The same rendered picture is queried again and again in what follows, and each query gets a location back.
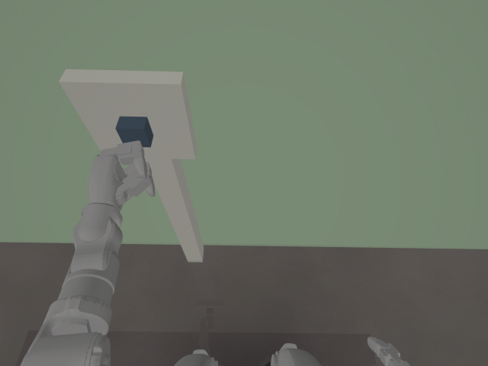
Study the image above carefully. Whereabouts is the robot right shin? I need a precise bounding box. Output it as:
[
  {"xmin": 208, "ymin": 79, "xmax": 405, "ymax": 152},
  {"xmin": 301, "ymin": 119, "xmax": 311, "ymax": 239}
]
[{"xmin": 279, "ymin": 343, "xmax": 297, "ymax": 352}]

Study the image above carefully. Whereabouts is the panel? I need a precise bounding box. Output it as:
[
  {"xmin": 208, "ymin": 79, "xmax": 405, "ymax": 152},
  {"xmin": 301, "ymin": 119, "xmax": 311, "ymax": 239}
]
[{"xmin": 59, "ymin": 69, "xmax": 204, "ymax": 262}]

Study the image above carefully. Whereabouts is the left robot upper arm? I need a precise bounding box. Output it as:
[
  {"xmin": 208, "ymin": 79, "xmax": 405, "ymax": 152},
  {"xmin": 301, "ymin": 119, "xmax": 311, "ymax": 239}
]
[{"xmin": 24, "ymin": 332, "xmax": 111, "ymax": 366}]

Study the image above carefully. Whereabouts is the robot shin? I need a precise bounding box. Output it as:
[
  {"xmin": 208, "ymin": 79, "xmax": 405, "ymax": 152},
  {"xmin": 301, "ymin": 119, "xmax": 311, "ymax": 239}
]
[
  {"xmin": 279, "ymin": 343, "xmax": 297, "ymax": 352},
  {"xmin": 193, "ymin": 349, "xmax": 209, "ymax": 356}
]

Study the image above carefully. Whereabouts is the button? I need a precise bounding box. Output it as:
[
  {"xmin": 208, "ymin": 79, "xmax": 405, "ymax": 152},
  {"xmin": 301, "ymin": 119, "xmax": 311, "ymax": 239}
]
[{"xmin": 115, "ymin": 117, "xmax": 153, "ymax": 147}]

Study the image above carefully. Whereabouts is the robot left shin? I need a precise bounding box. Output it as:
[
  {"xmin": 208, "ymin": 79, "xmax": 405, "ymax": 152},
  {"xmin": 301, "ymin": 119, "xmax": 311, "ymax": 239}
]
[{"xmin": 193, "ymin": 349, "xmax": 209, "ymax": 356}]

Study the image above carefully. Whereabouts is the robot left hand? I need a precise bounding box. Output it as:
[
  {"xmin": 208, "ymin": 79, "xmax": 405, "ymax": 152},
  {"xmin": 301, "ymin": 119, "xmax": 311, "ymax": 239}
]
[{"xmin": 88, "ymin": 140, "xmax": 155, "ymax": 212}]

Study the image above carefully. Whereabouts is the left robot forearm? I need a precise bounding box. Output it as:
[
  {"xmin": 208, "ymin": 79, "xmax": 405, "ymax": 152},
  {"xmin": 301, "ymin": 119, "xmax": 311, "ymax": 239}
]
[{"xmin": 21, "ymin": 203, "xmax": 123, "ymax": 366}]

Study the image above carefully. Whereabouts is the robot right hand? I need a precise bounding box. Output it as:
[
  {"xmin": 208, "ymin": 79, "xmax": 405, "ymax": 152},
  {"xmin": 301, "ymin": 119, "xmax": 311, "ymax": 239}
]
[{"xmin": 368, "ymin": 336, "xmax": 410, "ymax": 366}]

